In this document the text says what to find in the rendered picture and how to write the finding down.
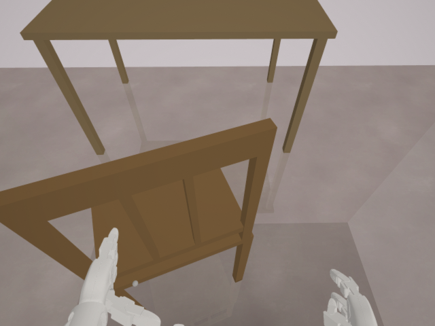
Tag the left robot hand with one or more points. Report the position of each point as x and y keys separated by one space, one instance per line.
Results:
x=100 y=279

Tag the right robot hand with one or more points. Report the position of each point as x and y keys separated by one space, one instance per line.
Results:
x=355 y=311

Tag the table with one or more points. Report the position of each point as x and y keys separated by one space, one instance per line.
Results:
x=179 y=19

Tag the chair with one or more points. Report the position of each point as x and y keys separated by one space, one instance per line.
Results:
x=172 y=206

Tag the left robot forearm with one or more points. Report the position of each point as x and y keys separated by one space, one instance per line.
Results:
x=88 y=314

